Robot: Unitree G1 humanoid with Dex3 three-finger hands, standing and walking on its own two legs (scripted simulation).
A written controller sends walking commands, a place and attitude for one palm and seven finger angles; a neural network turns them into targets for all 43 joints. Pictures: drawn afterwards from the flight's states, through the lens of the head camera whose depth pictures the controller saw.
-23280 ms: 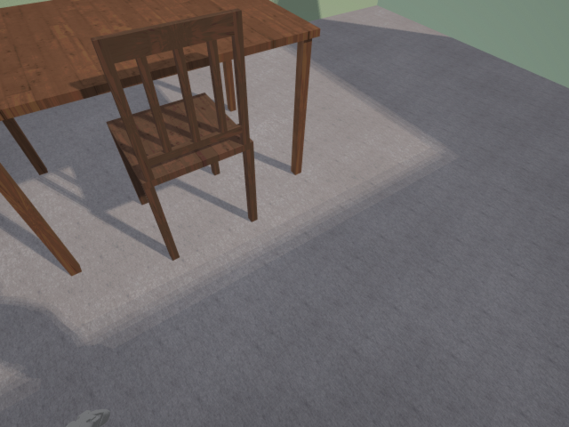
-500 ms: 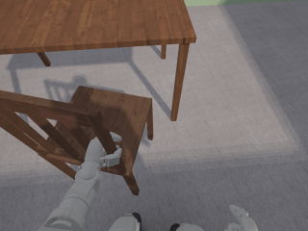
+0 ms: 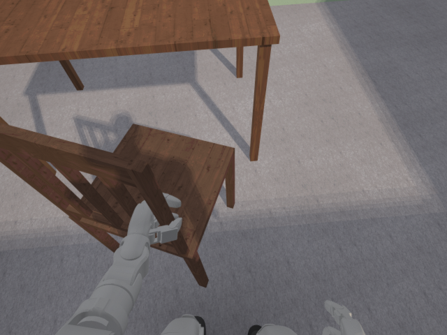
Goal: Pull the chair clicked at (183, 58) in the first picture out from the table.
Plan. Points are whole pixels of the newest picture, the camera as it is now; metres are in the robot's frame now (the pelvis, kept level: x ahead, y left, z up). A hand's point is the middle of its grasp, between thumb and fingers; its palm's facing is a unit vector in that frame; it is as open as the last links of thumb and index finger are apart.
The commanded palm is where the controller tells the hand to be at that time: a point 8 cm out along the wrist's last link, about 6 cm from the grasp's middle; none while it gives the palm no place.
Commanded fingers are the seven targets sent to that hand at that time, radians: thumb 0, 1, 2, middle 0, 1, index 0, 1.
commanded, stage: step backward, pulling the chair out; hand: left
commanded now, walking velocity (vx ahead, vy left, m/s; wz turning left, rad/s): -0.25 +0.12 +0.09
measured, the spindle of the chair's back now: (94, 197) +0.40 +0.31 -0.08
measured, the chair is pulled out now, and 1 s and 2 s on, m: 0.41 0.52 0.52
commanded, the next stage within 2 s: stop walking, hand still on the chair in 0.12 s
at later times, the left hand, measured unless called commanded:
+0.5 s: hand (171, 283) +0.21 +0.11 -0.06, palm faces -0.06 -0.99 -0.13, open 6.2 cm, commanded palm +0.20 +0.16 -0.05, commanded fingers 0.00 0.90 0.90 -0.50 -1.45 -0.50 -1.45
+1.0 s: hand (172, 287) +0.21 +0.11 -0.06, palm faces -0.09 -0.99 -0.14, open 6.1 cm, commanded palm +0.19 +0.16 -0.05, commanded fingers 0.00 0.90 0.90 -0.50 -1.45 -0.50 -1.45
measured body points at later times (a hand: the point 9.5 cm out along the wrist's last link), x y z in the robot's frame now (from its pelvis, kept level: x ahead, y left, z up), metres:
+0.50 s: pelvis -0.06 +0.01 +0.00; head -0.03 -0.01 +0.45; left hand +0.21 +0.16 -0.05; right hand +0.05 -0.21 -0.13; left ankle -0.10 +0.15 -0.73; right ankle +0.02 -0.09 -0.73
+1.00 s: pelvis -0.03 +0.01 +0.01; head -0.02 -0.01 +0.46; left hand +0.21 +0.16 -0.05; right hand +0.12 -0.21 -0.11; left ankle -0.10 +0.15 -0.73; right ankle +0.02 -0.09 -0.73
